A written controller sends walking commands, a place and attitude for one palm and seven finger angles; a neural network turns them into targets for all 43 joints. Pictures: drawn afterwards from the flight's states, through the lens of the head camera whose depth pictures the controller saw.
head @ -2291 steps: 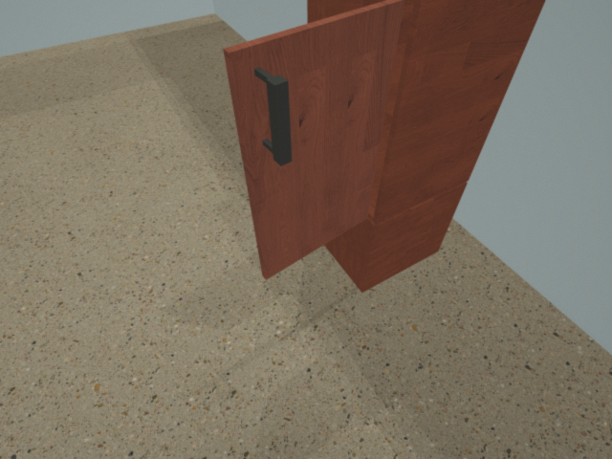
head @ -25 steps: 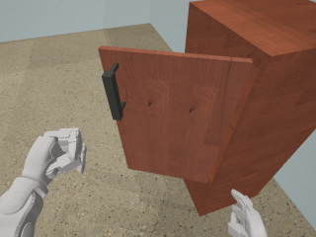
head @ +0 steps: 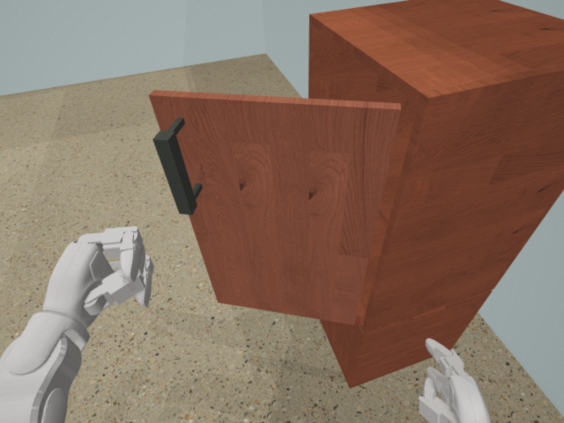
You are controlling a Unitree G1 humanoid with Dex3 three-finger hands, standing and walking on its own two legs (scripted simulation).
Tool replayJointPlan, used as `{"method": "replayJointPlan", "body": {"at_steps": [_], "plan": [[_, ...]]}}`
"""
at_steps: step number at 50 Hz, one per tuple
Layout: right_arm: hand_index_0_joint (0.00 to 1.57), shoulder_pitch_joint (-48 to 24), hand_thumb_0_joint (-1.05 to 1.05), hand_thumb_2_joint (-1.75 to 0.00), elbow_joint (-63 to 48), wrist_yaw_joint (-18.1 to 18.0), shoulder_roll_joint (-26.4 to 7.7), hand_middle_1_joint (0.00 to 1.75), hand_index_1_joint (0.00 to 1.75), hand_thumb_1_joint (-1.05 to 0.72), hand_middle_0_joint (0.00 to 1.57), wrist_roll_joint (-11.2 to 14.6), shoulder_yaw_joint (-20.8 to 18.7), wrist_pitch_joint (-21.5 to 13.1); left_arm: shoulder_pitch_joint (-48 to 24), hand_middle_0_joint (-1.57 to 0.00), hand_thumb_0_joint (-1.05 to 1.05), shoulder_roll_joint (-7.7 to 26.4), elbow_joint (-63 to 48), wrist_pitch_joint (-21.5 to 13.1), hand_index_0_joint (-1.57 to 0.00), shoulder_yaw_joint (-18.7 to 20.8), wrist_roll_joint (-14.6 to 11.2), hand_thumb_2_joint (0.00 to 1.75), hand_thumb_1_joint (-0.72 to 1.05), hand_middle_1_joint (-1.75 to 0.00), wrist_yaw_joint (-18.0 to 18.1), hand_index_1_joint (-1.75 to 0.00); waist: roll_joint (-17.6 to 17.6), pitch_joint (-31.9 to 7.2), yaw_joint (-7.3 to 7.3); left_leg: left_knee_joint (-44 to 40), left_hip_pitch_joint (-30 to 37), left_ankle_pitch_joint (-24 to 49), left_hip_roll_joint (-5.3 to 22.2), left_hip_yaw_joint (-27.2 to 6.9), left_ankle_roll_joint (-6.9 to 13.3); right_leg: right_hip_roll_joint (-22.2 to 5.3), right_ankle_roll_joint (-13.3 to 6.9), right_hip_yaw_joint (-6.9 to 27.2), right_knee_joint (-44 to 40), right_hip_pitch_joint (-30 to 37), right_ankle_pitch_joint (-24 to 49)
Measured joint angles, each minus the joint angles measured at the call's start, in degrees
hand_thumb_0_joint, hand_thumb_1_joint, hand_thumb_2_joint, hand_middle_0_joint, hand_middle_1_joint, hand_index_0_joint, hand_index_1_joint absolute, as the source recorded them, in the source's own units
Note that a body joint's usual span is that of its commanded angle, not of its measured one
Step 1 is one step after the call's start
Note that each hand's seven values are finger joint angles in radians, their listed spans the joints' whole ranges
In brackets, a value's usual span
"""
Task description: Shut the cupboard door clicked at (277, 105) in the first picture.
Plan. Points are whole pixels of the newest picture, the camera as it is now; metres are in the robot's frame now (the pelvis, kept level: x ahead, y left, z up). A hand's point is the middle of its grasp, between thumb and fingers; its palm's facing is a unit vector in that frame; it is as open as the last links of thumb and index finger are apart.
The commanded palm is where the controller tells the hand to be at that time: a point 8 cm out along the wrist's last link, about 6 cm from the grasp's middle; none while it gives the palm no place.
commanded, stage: bring the fist close to the handle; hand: left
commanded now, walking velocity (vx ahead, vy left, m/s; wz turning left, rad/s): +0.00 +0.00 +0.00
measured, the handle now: (183, 167) +0.45 +0.21 +0.15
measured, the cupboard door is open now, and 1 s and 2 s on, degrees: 60 60 56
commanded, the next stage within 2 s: push the door shut along its arc in 1.44 s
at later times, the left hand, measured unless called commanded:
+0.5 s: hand (162, 245) +0.29 +0.19 +0.15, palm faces -0.08 -1.00 -0.06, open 3.1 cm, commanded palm +0.26 +0.24 +0.15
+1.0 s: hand (177, 210) +0.34 +0.18 +0.16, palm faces -0.07 -1.00 -0.05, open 3.1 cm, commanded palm +0.32 +0.24 +0.15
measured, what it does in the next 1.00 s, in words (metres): stands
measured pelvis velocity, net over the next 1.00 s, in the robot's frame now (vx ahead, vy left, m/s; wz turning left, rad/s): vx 0.02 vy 0.02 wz -0.02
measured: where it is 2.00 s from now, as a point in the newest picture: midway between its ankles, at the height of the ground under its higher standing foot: outside the picture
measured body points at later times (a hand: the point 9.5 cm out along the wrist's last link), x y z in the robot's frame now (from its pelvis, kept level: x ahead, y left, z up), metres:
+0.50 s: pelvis +0.02 +0.00 +0.00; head +0.01 -0.02 +0.45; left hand +0.29 +0.24 +0.15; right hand +0.20 -0.23 -0.07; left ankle -0.01 +0.10 -0.73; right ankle +0.02 -0.07 -0.73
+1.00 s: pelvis +0.02 +0.02 +0.00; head +0.01 -0.01 +0.45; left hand +0.34 +0.24 +0.16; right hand +0.20 -0.21 -0.08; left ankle -0.01 +0.10 -0.73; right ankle +0.02 -0.07 -0.73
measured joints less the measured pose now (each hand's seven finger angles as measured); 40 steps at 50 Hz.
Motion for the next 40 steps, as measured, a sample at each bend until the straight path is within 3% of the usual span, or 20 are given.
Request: {"method": "replayJointPlan", "body": {"at_steps": [4,11,14,22,28,40], "plan": [[0.2,-0.51,0.01,-0.9,-0.12,-0.06,0.02,0.3,0.3,-0.9,0.2,-0.12,-0.32,0.59,1.18,-1.3,0.01,0.31,-0.01,2.26,-1.3,-1.67,0.3,0.9,0.9,-1.5,-0.66,-1.5,0.43,-0.23,-0.47,0.56,-0.85,-0.3,0.34,0.22,-0.36,0.32,-0.09,0.17,0.76,-1.06,-0.32],[0.2,-1.1,0.01,-0.9,1.7,-0.31,0.22,0.3,0.3,-0.9,0.2,-0.35,-0.26,0.94,-4.62,-1.31,0.01,1.59,4.6,-0.97,-1.3,1.23,-0.4,0.9,0.89,-1.5,1.43,-1.49,-0.5,-0.37,-0.58,1.64,-1.42,-1.09,0.72,-0.36,-1.04,0.68,-0.47,-0.43,1.6,-1.44,-1.14],[0.2,-1.25,0.01,-0.9,1.74,-0.43,-0.2,0.3,0.3,-0.9,0.2,-0.01,-0.33,1.24,-7.64,-1.3,0.01,1.83,7.71,-0.82,-1.3,2.31,0.09,0.9,0.89,-1.5,1.03,-1.49,-0.31,-0.22,-0.59,1.64,-1.44,-1.23,0.69,-0.31,-0.97,0.66,-0.5,-0.37,1.62,-1.47,-1.23],[0.2,-0.65,0.01,-0.9,0.57,-0.72,-0.53,0.3,0.3,-0.9,0.2,0.05,-0.66,1.02,-8.14,-1.3,0.01,0.8,8.88,0.17,-1.3,-0.68,-0.01,0.9,0.9,-1.5,-1.83,-1.5,-0.3,-0.57,-1.03,0.44,-1.08,-1.29,-0.09,0.92,0.06,-0.04,0.02,0.92,2.02,-2.06,-1.74],[0.2,0.34,0.01,-0.9,0.46,-0.33,0.46,0.3,0.3,-0.9,0.2,-0.3,-0.35,0.6,-9.09,-1.3,0.01,-0.05,7.9,-1.86,-1.3,-0.76,0.79,0.9,0.89,-1.5,0.61,-1.49,-1.13,-0.62,-0.82,-0.59,0.15,-1.27,-0.55,1.14,0.54,-0.47,0.36,1.25,1.62,-1.09,-2.03],[0.2,-0.4,0.01,-0.9,1.35,-0.6,1.36,0.3,0.3,-0.9,0.2,-0.4,0.41,2.11,-15.13,-1.3,0.01,-1.21,11.81,0.93,-1.3,-4.53,2.87,0.9,0.9,-1.5,2.4,-1.5,-0.68,0.14,-1.09,-2.02,0.7,-0.38,-1.47,1.05,1.38,-1.39,1.22,1.27,0.5,-0.53,-1.47]]}}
